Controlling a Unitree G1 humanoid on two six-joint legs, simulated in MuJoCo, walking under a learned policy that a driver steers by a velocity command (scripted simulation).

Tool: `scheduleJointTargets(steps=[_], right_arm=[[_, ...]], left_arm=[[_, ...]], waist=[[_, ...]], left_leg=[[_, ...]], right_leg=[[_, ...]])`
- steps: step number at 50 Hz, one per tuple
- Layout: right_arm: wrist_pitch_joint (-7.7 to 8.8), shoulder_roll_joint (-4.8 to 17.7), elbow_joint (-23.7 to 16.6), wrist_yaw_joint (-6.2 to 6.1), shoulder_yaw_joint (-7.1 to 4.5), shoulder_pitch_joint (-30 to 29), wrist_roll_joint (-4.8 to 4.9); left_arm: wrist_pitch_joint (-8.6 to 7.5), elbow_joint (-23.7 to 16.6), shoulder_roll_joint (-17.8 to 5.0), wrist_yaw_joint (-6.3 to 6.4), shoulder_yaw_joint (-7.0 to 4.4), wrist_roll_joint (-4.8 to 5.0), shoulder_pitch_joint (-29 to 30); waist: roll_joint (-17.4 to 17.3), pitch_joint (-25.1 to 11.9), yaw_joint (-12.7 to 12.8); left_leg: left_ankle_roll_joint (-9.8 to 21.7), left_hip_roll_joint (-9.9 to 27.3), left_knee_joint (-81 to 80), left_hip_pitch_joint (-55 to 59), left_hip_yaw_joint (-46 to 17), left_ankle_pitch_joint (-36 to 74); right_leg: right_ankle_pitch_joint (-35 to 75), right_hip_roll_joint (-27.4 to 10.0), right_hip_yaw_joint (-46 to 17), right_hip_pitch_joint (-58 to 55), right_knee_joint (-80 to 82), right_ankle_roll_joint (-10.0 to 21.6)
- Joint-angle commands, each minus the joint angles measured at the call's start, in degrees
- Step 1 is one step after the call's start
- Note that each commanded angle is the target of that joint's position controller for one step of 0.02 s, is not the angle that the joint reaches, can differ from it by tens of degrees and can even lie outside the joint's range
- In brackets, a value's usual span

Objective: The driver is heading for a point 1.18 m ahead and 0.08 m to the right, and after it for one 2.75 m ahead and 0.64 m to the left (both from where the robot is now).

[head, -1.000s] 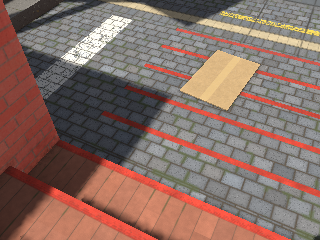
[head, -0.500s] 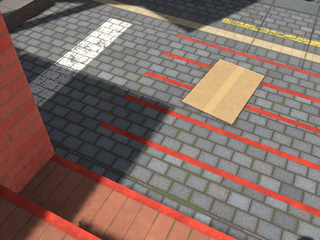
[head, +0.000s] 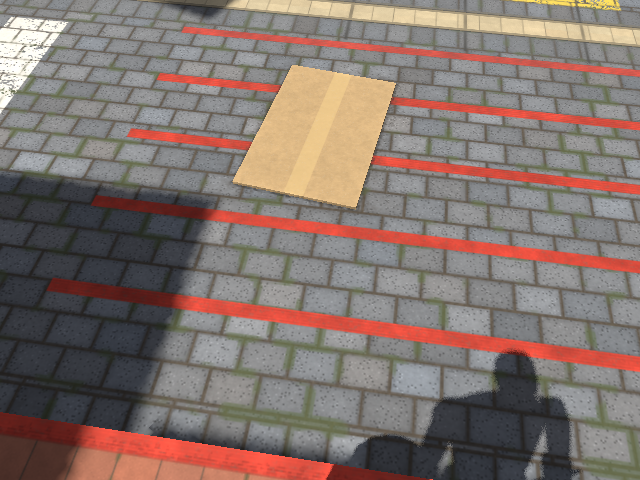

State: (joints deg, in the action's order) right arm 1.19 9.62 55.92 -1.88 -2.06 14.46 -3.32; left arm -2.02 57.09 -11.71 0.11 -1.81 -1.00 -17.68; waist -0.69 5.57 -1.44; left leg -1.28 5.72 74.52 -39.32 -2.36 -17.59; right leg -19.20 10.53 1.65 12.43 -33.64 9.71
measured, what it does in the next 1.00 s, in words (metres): goes down, turning right: left foot 0.18 m lower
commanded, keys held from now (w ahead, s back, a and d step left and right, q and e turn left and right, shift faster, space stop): w+e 0.42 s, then w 0.58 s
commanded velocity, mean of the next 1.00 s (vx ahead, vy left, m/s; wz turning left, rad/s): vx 0.50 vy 0.00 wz -0.37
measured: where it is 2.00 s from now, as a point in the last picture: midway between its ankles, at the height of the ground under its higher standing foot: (378, 322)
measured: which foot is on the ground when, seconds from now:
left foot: up 0.00-0.36, down 0.38-1.00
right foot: down 0.00-0.38, up 0.40-1.00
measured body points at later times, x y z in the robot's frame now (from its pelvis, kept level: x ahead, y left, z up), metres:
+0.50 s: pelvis +0.32 +0.11 -0.17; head +0.32 +0.14 +0.28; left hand +0.36 +0.38 -0.33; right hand +0.34 -0.14 -0.30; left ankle +0.38 +0.19 -0.89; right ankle +0.16 +0.01 -0.63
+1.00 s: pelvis +0.53 +0.04 -0.21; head +0.55 +0.03 +0.24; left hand +0.83 +0.14 -0.30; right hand +0.30 -0.10 -0.33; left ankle +0.39 +0.19 -0.89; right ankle +0.69 -0.17 -0.89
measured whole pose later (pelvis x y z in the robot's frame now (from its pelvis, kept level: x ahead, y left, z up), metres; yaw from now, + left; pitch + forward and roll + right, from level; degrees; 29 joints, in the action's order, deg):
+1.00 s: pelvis +0.53 +0.04 -0.21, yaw -19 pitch +0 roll +2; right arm 6.2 9.6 60.9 -1.2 -1.7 37.5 -2.0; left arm -2.6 50.1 -12.6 -4.1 -2.8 -1.9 4.5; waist 2.2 2.4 -7.9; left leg 1.9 -2.8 37.4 1.3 3.3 -38.4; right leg 25.6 -4.0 -1.6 38.4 -35.9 3.7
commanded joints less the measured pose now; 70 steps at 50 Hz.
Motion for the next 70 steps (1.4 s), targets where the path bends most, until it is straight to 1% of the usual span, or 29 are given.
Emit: scheduleJointTargets(steps=[1,3,7,11,14,16,18,19,20,21,22,23,24,26,34,40,45,49,53,55,56,57,58,59,60,62,64,65,70], right_arm=[[-1.20,4.94,-2.78,1.01,-1.34,3.87,-0.63],[-1.18,6.80,-0.86,1.55,-2.35,6.78,0.85],[1.08,8.78,-9.76,2.32,-3.50,-17.90,0.37],[2.05,4.96,-9.97,4.52,-2.05,-13.22,0.73],[1.91,6.52,-11.23,3.74,-1.83,-12.68,2.37],[3.04,7.42,-11.04,2.69,-2.01,-10.63,3.69],[2.80,10.39,-6.02,2.09,-3.70,5.26,3.47],[2.34,12.67,-3.79,2.34,-4.34,12.02,2.81],[2.24,14.36,-3.31,3.10,-3.73,18.28,0.10],[1.65,15.12,-3.64,4.01,-4.12,19.25,1.02],[1.47,18.77,-2.78,3.88,-5.44,18.47,2.69],[1.48,9.10,-4.30,3.13,-3.28,12.65,3.39],[2.62,10.87,-5.77,2.51,-2.97,8.85,2.38],[4.42,6.33,-4.19,2.52,-1.11,7.26,0.96],[3.65,9.09,0.37,1.71,-0.93,18.36,1.92],[3.51,7.35,2.63,1.43,-0.89,27.64,0.87],[5.29,7.03,5.39,-0.49,-1.29,33.09,0.35],[5.95,5.56,1.68,0.94,-0.36,18.98,1.99],[3.71,4.69,4.31,0.18,0.03,23.57,0.26],[2.29,6.64,5.82,-0.39,-0.15,24.34,-1.24],[1.79,7.26,5.98,-0.52,-0.49,23.23,-0.57],[1.79,6.97,6.55,-0.30,-1.20,24.36,1.27],[1.93,4.16,7.01,-0.91,-1.58,31.68,4.29],[3.00,6.70,4.54,-1.88,-1.33,29.39,6.55],[2.89,7.59,2.29,-1.73,-1.10,23.27,6.13],[1.37,6.02,1.28,0.19,-0.92,13.62,1.40],[0.32,5.07,0.87,1.99,-1.25,10.54,-1.06],[-0.29,1.82,-0.84,2.68,-0.56,6.84,0.07],[1.20,1.17,-3.96,4.17,0.43,-0.14,1.67]], left_arm=[[-1.77,-2.86,-10.42,0.70,-1.81,0.53,-2.34],[-1.77,-3.23,-9.23,-0.07,-1.85,0.21,-4.20],[-2.41,-0.18,-7.92,2.11,-1.94,-0.51,-18.91],[-3.31,-4.56,-6.82,1.72,-1.56,0.07,-6.20],[-2.58,-4.99,-6.48,1.95,-1.32,0.00,-8.52],[-1.37,-3.51,-7.03,3.57,-1.40,-1.99,-11.50],[0.36,-2.32,-9.72,3.51,-2.40,-2.14,-12.28],[-0.11,-1.78,-7.08,2.46,-2.50,-1.28,-14.27],[-0.76,-1.76,-3.56,1.76,-2.12,2.33,-21.46],[-1.06,-3.57,-3.72,3.02,-1.58,3.01,-24.86],[-0.75,-5.31,-4.66,3.17,-1.23,2.12,-22.25],[0.89,-5.27,-7.02,2.45,-1.69,-1.03,-10.08],[1.49,-7.90,-8.10,1.52,-2.07,-1.42,-5.19],[2.00,-7.88,-5.21,0.44,-1.40,-1.87,-0.70],[2.30,-4.86,-2.25,-1.59,-0.79,-1.43,2.99],[2.03,-6.96,-4.01,-2.52,-1.90,-2.34,17.71],[-1.58,-11.23,-3.12,-2.60,-1.71,-1.68,33.37],[-1.64,-11.24,-1.45,-4.97,-0.70,-0.45,28.66],[-1.69,-10.10,-2.57,-3.07,-0.36,-0.12,27.65],[-1.67,-5.55,-5.17,-1.45,-1.61,-0.53,14.97],[-1.62,-1.21,-6.92,-1.00,-2.55,-1.22,2.57],[-1.71,1.35,-9.27,-1.26,-3.37,-2.16,-5.79],[-2.11,2.45,-13.04,-2.15,-3.74,-2.56,-11.33],[-2.03,1.76,-13.65,-2.53,-4.16,-0.43,-13.16],[-1.46,0.66,-13.02,-2.08,-4.35,0.21,-10.22],[-1.78,-1.30,-7.63,0.01,-3.16,-1.26,-3.62],[-3.50,-1.40,-4.64,0.33,-1.92,-0.64,0.45],[-4.41,-0.69,-4.40,0.48,-1.55,-0.49,0.78],[-5.00,-1.34,-2.65,0.15,-0.91,0.26,-0.40]], waist=[[1.50,-2.75,-1.52],[1.14,-4.52,-1.06],[2.91,1.89,9.15],[3.05,-1.70,4.40],[6.12,1.11,6.61],[5.50,0.84,6.80],[0.69,-4.44,-1.58],[-5.23,-9.02,-3.20],[-11.04,-17.00,-0.86],[-15.46,-22.13,0.43],[-22.97,-23.12,0.80],[-8.69,-9.30,-0.90],[-11.31,-6.34,-0.45],[-1.61,2.49,3.47],[-5.20,-5.52,3.89],[-2.49,2.18,-1.46],[-4.57,4.86,-8.26],[-1.75,3.48,-4.36],[-1.33,5.29,-8.54],[-0.16,-0.35,-3.99],[2.50,-5.37,2.09],[8.37,-10.72,6.02],[14.60,-18.53,1.97],[13.81,-27.50,5.40],[10.72,-29.02,6.26],[5.62,-16.49,4.07],[3.87,-6.17,-0.55],[2.86,-1.57,-2.25],[6.67,-3.69,-2.20]], left_leg=[[-0.89,-0.41,-14.49,9.91,2.23,12.69],[1.85,-0.92,-10.54,8.51,2.16,21.52],[0.81,0.42,-22.36,-26.29,-4.62,21.19],[1.86,-4.91,-37.23,12.81,-0.49,47.55],[1.34,-4.30,-47.60,16.95,-3.35,42.05],[0.82,-0.85,-61.06,18.85,-6.21,47.01],[0.53,0.65,-62.31,37.26,-5.29,42.24],[-0.24,2.71,-56.45,49.27,-6.65,39.79],[-0.05,10.30,-30.30,67.13,-7.15,65.45],[0.81,16.57,-28.25,70.09,-15.36,63.54],[8.58,21.46,-43.70,62.89,-29.82,20.23],[5.09,12.08,-54.97,47.45,-24.45,-1.79],[9.55,15.34,-55.74,36.34,-26.26,-2.90],[8.79,11.82,-54.60,18.10,-19.28,9.31],[11.61,8.97,-53.70,28.88,-12.66,30.45],[13.58,7.58,-52.40,40.35,-11.93,21.62],[14.36,6.57,-47.63,51.66,-13.22,14.04],[10.60,2.14,-47.68,22.14,-4.58,1.39],[10.11,0.59,-34.34,37.56,-2.45,7.96],[10.90,-0.21,-17.36,40.97,-2.63,19.94],[10.76,-1.12,-2.25,34.93,-1.06,22.79],[9.10,-6.01,15.79,24.06,2.10,-3.02],[6.00,-10.04,37.33,0.23,0.73,-39.25],[6.57,-8.14,39.46,-10.76,-4.26,-30.34],[6.24,-5.08,38.04,-16.85,-1.25,-24.58],[6.00,-2.70,30.98,-13.59,1.82,-12.31],[5.66,0.43,13.20,-2.48,-2.13,-1.89],[3.78,0.54,1.58,1.31,-2.19,3.63],[5.00,-0.96,-24.14,10.53,1.52,21.82]], right_leg=[[43.07,-18.80,-17.95,9.57,11.49,10.11],[40.10,-16.77,-17.85,6.38,6.88,7.98],[11.93,-17.99,-32.33,-18.37,1.16,10.70],[-1.67,-10.17,-23.82,13.66,-3.38,4.58],[0.14,-9.04,-24.92,7.85,-9.65,1.97],[1.78,-7.74,-25.41,-1.89,-21.29,1.05],[5.84,-6.60,-22.34,4.15,-43.66,1.29],[-17.65,-1.59,-17.75,13.32,-57.63,-0.23],[-35.78,0.10,-13.92,29.75,-81.41,-2.62],[-31.37,-4.43,-10.27,40.17,-89.98,-3.64],[-23.38,-5.68,-5.54,46.25,-92.05,-5.01],[-13.59,-8.06,-3.10,47.35,-83.39,-4.95],[-6.74,-9.09,-5.84,43.38,-80.10,-4.51],[3.56,-11.41,-12.86,36.57,-61.43,-3.77],[23.56,-9.25,-9.79,32.20,-34.74,-5.37],[20.16,-10.67,-6.72,43.74,-31.93,-4.62],[27.12,-12.64,-7.51,54.49,-14.83,-6.80],[53.46,-14.48,-1.25,15.85,0.71,-5.61],[47.97,-16.35,-1.16,17.01,14.73,-6.42],[46.56,-15.73,0.60,6.88,18.78,-5.57],[49.51,-15.25,2.48,-8.21,22.25,-5.35],[51.97,-18.10,0.40,-23.81,19.64,-5.69],[88.63,-29.10,-6.95,-47.49,-9.63,-3.17],[87.13,-36.51,-16.70,-55.37,-12.42,2.72],[52.07,-38.32,-22.83,-50.13,-2.21,7.59],[12.98,-35.05,-24.35,-23.24,12.46,7.95],[17.13,-32.69,-19.73,0.64,16.05,5.05],[20.80,-28.82,-13.21,9.55,19.49,3.16],[32.68,-23.66,-0.09,7.82,19.85,0.42]])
